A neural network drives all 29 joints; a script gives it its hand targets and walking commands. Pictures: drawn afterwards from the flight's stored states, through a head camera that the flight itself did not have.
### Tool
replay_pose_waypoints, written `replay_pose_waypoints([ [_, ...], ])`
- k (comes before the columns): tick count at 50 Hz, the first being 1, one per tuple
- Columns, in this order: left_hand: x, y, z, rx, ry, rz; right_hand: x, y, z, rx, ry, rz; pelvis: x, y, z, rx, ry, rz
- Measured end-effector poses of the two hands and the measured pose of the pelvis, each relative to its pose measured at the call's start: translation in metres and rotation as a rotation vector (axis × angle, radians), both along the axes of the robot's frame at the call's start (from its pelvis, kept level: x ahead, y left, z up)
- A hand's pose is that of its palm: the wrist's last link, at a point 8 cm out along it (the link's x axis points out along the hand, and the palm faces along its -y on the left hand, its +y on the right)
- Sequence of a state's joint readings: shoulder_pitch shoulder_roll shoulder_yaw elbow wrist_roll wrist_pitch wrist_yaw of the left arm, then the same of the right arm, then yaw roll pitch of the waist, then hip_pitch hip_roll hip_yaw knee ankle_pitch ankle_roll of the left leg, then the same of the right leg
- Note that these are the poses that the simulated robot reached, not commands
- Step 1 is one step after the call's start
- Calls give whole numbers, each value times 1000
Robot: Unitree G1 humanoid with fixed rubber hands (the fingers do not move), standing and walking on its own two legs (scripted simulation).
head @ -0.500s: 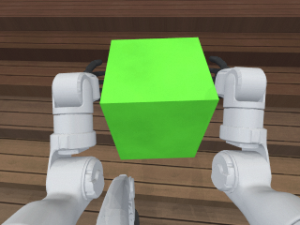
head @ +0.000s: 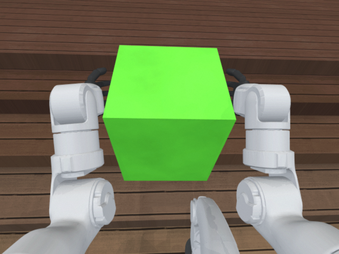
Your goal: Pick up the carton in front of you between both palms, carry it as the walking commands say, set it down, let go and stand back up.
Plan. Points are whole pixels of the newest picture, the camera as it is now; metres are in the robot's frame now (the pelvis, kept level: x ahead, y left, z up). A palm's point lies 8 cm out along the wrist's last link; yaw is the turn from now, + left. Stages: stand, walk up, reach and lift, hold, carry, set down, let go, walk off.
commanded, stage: carry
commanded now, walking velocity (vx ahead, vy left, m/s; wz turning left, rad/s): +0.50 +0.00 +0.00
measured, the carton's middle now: (167, 119) +0.38 -0.01 +0.12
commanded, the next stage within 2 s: none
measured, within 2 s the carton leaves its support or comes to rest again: neither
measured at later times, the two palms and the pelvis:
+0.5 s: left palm out of the picture +0.65 +0.14 +0.31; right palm out of the picture +0.67 -0.16 +0.30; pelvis +0.29 -0.02 +0.11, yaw +0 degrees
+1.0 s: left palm out of the picture +0.97 +0.14 +0.41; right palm out of the picture +0.95 -0.15 +0.42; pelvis +0.58 +0.00 +0.23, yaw +0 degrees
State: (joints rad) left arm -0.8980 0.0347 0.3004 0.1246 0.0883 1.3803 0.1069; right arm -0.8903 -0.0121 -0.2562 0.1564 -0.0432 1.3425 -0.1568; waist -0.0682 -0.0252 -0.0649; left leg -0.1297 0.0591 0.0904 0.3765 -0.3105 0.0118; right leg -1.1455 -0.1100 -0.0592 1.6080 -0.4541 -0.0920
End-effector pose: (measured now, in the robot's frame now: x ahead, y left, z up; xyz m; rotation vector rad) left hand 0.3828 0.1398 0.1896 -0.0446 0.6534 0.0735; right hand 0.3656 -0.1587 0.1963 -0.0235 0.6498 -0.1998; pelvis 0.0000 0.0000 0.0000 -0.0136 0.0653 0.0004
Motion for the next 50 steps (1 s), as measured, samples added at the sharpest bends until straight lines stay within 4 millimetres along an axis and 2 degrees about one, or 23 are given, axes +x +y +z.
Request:
replay_pose_waypoints([
  [5, 59, -3, 8, 47, 60, 53, 85, -4, 7, 20, 62, 72, 75, -30, 12, -31, 19, 8],
  [7, 73, -2, 6, 74, 98, 85, 116, -2, 4, 42, 97, 109, 94, -38, 24, -36, 7, 4],
  [11, 94, -1, 10, 98, 159, 117, 153, 1, 6, 82, 157, 131, 125, -43, 56, -29, -11, 6],
  [16, 146, -5, 51, 77, 91, 130, 199, -4, 44, 77, 88, 123, 170, -47, 87, -5, -15, 17],
  [21, 212, -8, 100, 86, -9, 113, 256, -8, 89, 95, -12, 99, 230, -35, 101, 4, -8, 3],
  [25, 270, -5, 123, 101, 0, 89, 307, -5, 108, 92, -3, 87, 288, -19, 113, 34, -2, -5],
  [29, 341, -2, 129, 84, 43, 38, 359, -3, 113, 59, 41, 50, 350, 1, 121, 62, 18, -7],
  [32, 394, -6, 123, 53, 95, -30, 385, -4, 110, 48, 92, 2, 387, 18, 134, 70, 5, -2],
  [35, 426, -8, 119, 21, 145, -50, 402, -4, 108, 17, 145, -27, 410, 23, 157, 68, -11, -6],
  [37, 441, -7, 125, 9, 160, -49, 415, -3, 115, 20, 157, -38, 427, 25, 174, 59, -18, -10],
  [40, 468, -2, 146, 9, 123, -41, 447, 1, 138, 33, 120, -42, 455, 27, 193, 38, -21, -18],
  [44, 511, 4, 184, -1, 24, -19, 500, 6, 181, 30, 21, -26, 500, 21, 208, 29, -10, -15],
  [47, 546, 5, 208, -8, -18, -8, 540, 6, 209, 15, -19, -9, 540, 11, 217, 17, -11, -5],
  [50, 584, 3, 224, -2, -11, 3, 585, 4, 228, 7, -12, 9, 585, 0, 226, -8, -4, 0],
])
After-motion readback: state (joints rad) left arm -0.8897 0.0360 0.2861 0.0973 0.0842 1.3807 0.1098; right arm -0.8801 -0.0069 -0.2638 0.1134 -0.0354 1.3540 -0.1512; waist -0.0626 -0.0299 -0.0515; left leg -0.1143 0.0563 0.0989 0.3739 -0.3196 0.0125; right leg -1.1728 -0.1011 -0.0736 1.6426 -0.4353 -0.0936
